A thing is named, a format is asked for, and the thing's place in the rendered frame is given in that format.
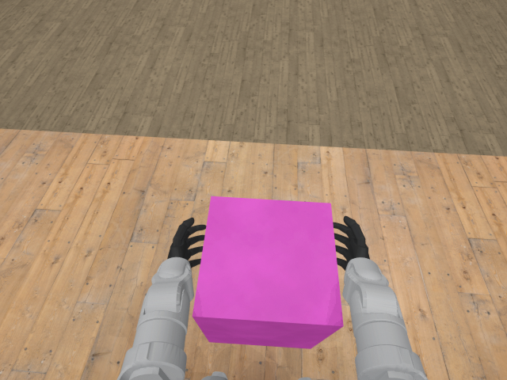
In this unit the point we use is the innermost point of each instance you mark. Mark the left robot hand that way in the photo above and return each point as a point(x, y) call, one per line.
point(181, 242)

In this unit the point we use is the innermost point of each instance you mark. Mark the carton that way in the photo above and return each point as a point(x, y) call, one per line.
point(268, 273)

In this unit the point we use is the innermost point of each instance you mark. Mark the right robot hand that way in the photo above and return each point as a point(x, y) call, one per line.
point(355, 242)

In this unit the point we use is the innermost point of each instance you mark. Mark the robot right forearm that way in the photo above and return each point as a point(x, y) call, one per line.
point(383, 346)

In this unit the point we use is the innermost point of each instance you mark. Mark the robot left forearm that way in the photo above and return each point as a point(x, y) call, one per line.
point(158, 349)

